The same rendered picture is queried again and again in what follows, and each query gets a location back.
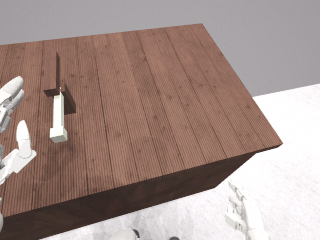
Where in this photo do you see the left robot foot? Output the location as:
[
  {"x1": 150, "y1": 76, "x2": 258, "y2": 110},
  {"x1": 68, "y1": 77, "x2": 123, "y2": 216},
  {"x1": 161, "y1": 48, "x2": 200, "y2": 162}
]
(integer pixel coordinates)
[{"x1": 133, "y1": 229, "x2": 140, "y2": 238}]

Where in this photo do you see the left robot hand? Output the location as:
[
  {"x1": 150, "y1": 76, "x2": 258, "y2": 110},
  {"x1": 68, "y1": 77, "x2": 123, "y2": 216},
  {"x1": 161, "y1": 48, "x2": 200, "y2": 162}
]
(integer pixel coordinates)
[{"x1": 0, "y1": 76, "x2": 37, "y2": 185}]

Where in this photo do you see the left robot thigh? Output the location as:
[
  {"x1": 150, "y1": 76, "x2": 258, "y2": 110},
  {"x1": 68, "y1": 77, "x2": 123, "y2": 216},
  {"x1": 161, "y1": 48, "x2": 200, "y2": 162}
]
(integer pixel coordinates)
[{"x1": 109, "y1": 229, "x2": 140, "y2": 240}]

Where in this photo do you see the tap lever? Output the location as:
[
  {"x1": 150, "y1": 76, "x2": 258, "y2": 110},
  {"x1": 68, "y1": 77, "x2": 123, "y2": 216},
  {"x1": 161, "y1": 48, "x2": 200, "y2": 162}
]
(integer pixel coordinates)
[{"x1": 50, "y1": 88, "x2": 68, "y2": 143}]

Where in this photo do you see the counter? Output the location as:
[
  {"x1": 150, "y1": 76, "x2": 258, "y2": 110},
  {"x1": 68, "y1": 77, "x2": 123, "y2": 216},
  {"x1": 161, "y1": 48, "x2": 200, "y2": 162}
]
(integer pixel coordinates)
[{"x1": 0, "y1": 23, "x2": 283, "y2": 240}]

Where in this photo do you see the right robot forearm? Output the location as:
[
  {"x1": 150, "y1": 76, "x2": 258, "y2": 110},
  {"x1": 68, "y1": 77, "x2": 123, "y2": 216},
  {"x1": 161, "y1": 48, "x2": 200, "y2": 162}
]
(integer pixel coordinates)
[{"x1": 245, "y1": 229, "x2": 272, "y2": 240}]

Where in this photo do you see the right robot hand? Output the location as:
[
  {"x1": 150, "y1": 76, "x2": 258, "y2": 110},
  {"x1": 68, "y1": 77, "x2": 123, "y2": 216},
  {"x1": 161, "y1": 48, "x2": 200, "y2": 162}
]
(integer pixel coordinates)
[{"x1": 225, "y1": 180, "x2": 265, "y2": 236}]

